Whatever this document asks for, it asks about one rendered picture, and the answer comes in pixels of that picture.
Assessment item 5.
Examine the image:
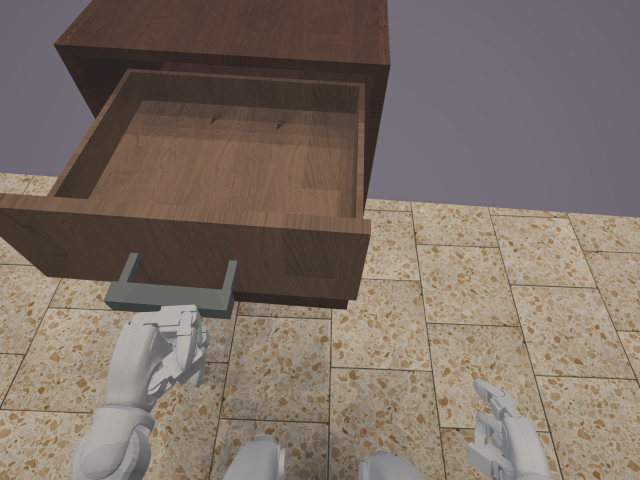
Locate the robot left hand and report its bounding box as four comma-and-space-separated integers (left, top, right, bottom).
105, 305, 210, 413

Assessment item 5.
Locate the handle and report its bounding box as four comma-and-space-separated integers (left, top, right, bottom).
103, 253, 239, 319

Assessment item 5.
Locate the drawer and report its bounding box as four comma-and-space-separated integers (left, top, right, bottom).
0, 69, 371, 301

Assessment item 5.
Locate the robot left forearm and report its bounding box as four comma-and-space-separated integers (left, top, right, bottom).
70, 405, 155, 480

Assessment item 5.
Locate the robot right hand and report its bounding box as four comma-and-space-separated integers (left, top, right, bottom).
468, 379, 552, 480

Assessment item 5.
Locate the robot left shin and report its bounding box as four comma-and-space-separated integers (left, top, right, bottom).
254, 434, 274, 442

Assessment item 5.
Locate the left robot thigh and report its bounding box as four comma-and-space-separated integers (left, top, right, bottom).
222, 441, 287, 480

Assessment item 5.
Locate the cabinet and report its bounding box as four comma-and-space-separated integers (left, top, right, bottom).
53, 0, 391, 310

